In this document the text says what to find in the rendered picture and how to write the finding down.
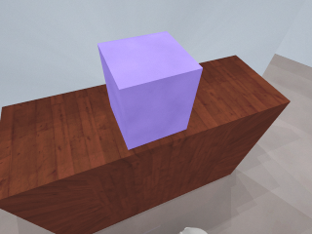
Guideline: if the pedestal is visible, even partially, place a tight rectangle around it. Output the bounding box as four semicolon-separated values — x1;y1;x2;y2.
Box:
0;55;291;234

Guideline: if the carton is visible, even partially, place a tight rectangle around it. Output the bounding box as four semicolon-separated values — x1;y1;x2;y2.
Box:
97;31;203;150

